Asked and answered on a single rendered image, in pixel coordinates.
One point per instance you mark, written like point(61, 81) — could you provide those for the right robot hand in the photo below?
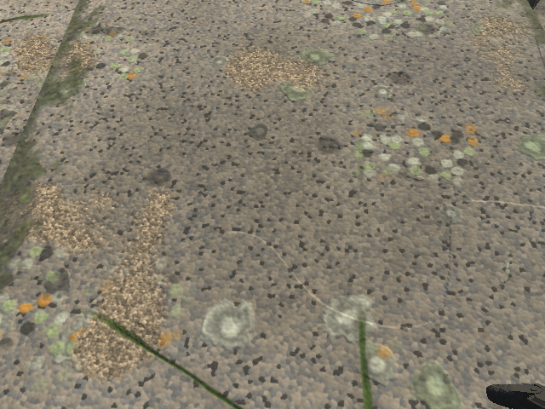
point(517, 396)

